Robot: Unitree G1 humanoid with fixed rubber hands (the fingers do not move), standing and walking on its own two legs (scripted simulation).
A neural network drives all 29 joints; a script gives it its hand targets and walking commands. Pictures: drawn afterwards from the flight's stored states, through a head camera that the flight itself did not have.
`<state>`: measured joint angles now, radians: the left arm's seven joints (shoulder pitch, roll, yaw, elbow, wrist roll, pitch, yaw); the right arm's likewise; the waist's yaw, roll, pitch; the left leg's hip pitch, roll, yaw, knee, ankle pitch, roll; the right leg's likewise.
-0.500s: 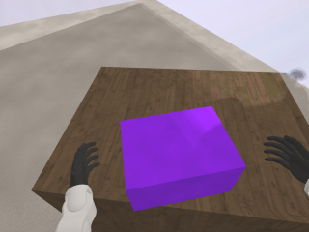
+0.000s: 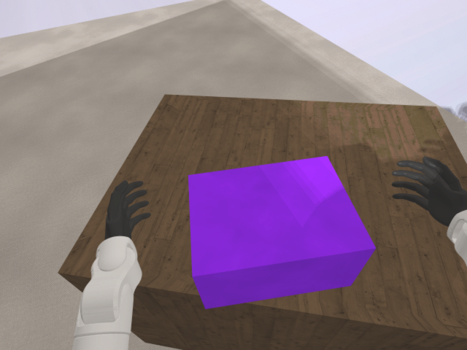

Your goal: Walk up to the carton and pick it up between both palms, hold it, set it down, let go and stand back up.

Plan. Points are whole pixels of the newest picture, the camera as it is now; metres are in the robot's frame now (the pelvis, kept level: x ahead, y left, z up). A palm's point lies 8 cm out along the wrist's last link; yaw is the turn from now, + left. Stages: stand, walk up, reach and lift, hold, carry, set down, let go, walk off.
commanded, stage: reach and lift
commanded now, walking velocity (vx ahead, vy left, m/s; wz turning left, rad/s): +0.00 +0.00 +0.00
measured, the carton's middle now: (268, 229) +0.37 +0.01 -0.03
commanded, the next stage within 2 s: none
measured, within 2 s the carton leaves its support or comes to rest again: neither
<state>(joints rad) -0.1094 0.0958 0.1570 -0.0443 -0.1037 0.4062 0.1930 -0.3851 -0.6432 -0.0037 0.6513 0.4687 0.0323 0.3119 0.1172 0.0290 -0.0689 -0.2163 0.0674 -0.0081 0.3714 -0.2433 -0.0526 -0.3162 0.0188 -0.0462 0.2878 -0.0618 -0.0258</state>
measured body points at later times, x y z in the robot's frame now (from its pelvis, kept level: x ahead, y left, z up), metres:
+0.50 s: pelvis +0.00 +0.00 +0.00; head +0.04 -0.01 +0.45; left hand +0.33 +0.27 +0.12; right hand +0.45 -0.24 +0.13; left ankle -0.04 +0.15 -0.75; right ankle +0.05 -0.11 -0.75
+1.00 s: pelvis +0.00 +0.00 -0.01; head +0.07 -0.01 +0.44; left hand +0.34 +0.25 +0.05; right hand +0.48 -0.21 +0.07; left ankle -0.04 +0.15 -0.75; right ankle +0.05 -0.11 -0.75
